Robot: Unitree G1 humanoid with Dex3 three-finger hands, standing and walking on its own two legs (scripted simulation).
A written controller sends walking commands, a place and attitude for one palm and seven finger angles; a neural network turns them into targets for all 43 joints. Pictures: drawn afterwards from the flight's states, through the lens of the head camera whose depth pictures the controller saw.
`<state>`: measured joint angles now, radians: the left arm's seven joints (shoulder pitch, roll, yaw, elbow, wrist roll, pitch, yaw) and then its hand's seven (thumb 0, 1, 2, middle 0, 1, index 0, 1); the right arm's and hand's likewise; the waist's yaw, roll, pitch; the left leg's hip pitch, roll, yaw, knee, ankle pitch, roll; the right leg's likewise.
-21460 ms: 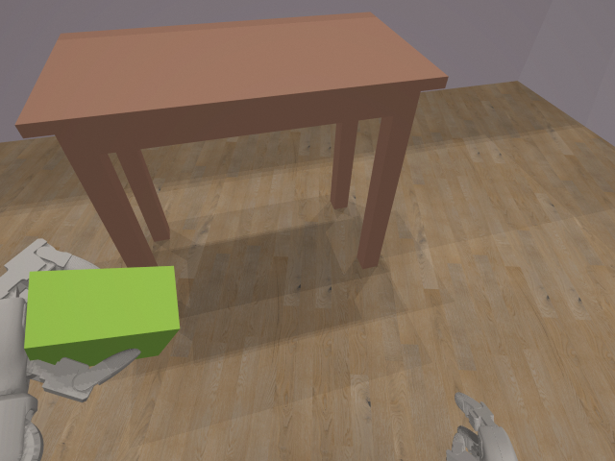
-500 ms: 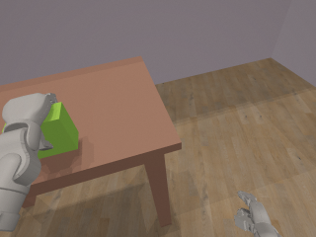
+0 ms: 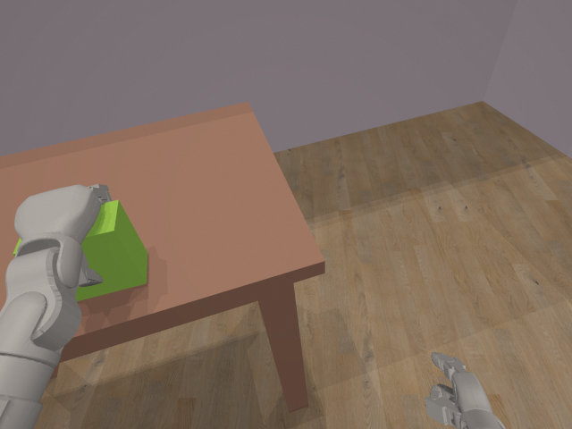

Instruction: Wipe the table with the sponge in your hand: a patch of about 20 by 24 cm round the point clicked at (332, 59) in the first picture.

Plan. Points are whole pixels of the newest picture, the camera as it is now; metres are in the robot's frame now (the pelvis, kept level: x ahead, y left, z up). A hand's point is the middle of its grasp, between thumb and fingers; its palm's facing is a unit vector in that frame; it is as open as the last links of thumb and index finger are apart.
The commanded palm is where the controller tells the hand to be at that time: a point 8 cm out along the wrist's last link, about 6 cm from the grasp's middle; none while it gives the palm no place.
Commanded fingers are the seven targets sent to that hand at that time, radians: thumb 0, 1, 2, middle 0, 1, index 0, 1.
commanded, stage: lower the sponge onto the table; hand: left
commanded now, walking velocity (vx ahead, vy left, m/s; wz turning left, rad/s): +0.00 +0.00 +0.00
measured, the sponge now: (95, 261) +0.28 +0.33 +0.10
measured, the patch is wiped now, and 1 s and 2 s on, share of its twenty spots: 0.00 0.10 0.30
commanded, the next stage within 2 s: wipe forward along the first lane in 0.38 s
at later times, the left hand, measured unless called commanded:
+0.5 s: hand (79, 249) +0.28 +0.33 +0.14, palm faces +0.01 +0.00 -1.00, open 10.3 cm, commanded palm +0.25 +0.33 +0.19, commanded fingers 0.00 0.10 1.30 -1.20 -1.60 -1.20 -1.60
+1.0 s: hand (84, 224) +0.32 +0.35 +0.14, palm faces -0.05 +0.03 -1.00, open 10.2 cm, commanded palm +0.30 +0.35 +0.17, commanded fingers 0.00 0.10 1.30 -1.20 -1.60 -1.20 -1.60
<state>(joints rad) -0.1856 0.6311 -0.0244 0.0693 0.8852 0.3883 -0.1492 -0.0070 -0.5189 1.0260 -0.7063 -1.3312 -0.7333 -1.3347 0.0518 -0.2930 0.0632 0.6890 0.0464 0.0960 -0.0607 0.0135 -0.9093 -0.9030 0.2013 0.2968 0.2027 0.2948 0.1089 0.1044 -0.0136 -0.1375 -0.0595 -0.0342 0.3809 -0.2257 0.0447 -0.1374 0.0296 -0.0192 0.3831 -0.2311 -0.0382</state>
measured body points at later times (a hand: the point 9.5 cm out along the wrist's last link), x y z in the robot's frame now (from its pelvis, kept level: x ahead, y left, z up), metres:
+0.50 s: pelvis +0.00 +0.00 +0.00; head -0.01 -0.04 +0.45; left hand +0.27 +0.32 +0.19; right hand +0.23 -0.21 -0.10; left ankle -0.02 +0.09 -0.74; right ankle -0.02 -0.10 -0.74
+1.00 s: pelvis -0.01 -0.01 +0.00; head +0.00 -0.04 +0.45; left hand +0.32 +0.34 +0.19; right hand +0.17 -0.26 -0.12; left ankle -0.01 +0.09 -0.74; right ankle -0.02 -0.10 -0.74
